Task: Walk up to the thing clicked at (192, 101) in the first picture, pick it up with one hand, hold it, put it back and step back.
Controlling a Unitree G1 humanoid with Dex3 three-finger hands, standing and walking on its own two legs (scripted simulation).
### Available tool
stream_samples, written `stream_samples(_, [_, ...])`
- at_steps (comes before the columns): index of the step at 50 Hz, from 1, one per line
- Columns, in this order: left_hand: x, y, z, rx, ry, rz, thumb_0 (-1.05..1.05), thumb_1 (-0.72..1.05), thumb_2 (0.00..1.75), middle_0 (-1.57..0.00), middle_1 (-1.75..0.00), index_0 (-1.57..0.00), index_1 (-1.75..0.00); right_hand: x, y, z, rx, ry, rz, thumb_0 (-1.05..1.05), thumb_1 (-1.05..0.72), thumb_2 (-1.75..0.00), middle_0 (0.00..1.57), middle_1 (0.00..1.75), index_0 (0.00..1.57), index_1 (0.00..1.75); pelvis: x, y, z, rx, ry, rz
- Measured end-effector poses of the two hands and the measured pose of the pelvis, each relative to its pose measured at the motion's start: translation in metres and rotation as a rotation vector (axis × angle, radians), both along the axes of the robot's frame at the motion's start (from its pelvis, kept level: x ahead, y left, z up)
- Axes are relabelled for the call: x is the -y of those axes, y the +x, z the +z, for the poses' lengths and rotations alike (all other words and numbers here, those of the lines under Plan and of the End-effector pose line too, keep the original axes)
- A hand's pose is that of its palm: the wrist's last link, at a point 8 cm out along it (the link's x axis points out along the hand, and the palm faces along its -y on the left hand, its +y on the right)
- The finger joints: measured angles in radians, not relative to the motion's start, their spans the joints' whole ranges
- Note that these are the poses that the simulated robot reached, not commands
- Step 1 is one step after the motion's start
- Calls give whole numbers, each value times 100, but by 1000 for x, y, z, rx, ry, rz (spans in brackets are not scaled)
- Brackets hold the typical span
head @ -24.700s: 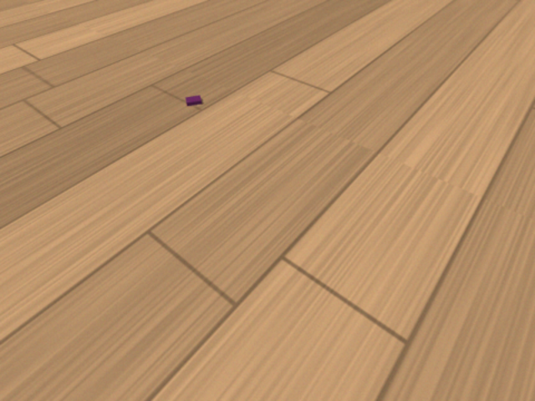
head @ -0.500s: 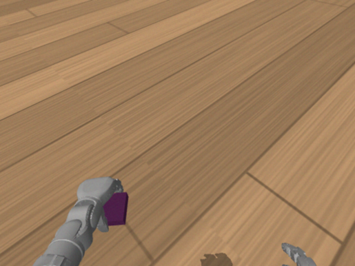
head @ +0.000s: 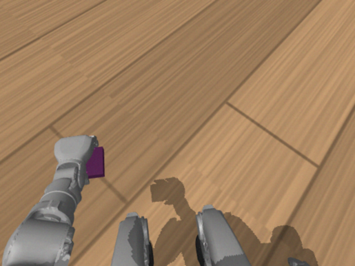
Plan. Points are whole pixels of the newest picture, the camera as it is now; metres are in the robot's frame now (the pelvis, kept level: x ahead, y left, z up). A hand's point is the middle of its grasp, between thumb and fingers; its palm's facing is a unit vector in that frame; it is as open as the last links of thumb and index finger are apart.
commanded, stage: crouch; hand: left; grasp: from above
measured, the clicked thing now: (83, 163) +0.41 +0.23 -0.15
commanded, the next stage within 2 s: lower in 1.16 s
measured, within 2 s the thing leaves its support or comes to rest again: neither
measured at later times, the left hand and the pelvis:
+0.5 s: hand (98, 174) +0.43 +0.24 -0.32, palm faces -0.43 -0.03 -0.90, open 10.5 cm; pelvis -0.02 -0.01 -0.15, yaw -2 degrees
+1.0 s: hand (103, 176) +0.44 +0.24 -0.40, palm faces -0.45 -0.04 -0.89, open 10.5 cm; pelvis -0.03 -0.01 -0.23, yaw -5 degrees
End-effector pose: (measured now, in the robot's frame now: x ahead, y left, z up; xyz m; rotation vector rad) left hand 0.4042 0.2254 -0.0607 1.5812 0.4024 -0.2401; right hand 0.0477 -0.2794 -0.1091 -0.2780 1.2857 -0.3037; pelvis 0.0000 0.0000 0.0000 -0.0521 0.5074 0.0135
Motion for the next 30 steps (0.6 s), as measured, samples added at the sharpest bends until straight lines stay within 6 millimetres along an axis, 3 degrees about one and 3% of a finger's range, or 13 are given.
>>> stream_samples(7, [-2,9,-68,-46,-10,4,-1,-2,34,-77,-23,-79,-27,-16,-22,-61,-53,34,-1,0,-90,-90,21,30,20,30,-2,-13,-54,-70,-11,-1])
stream_samples(16, [-4,17,-149,-61,-49,-10,-1,-2,36,-76,-24,-78,-27,-14,-15,-114,-71,33,66,0,-90,-90,21,30,21,30,2,-16,-112,-137,-26,-2])
stream_samples(21, [-10,23,-180,-43,-51,-2,-1,-3,36,-76,-23,-78,-26,-5,-6,-135,-74,21,110,0,-90,-90,21,30,21,30,5,-15,-137,-150,-33,-5])
stream_samples(30, [-17,29,-219,-53,-43,31,-1,-2,36,-76,-23,-78,-27,4,-2,-164,-83,24,148,0,-90,-90,21,30,20,30,8,-17,-168,-145,-39,-18])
